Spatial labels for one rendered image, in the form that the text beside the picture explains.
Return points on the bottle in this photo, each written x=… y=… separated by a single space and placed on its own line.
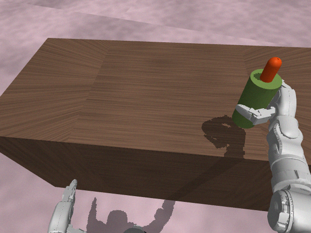
x=260 y=89

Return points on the left robot hand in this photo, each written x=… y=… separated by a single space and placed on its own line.
x=61 y=217

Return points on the right robot hand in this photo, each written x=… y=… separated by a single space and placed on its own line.
x=282 y=104

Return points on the right robot arm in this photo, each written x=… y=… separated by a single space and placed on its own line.
x=290 y=206

